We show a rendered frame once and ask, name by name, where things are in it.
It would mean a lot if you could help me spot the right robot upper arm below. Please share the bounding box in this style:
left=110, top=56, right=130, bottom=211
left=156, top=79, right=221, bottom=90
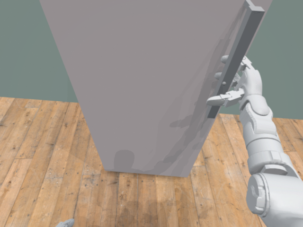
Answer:
left=246, top=173, right=303, bottom=227

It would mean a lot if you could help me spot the robot right hand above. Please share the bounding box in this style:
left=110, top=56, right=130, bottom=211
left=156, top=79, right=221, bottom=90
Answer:
left=206, top=55, right=262, bottom=107

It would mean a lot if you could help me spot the handle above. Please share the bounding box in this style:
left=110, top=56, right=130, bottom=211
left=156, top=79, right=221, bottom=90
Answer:
left=206, top=0, right=265, bottom=118

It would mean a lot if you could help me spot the fridge door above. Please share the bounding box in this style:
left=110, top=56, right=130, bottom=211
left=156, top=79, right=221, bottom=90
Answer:
left=39, top=0, right=272, bottom=177

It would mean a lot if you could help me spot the robot right forearm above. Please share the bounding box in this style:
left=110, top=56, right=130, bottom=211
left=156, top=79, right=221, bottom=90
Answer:
left=239, top=95, right=303, bottom=183

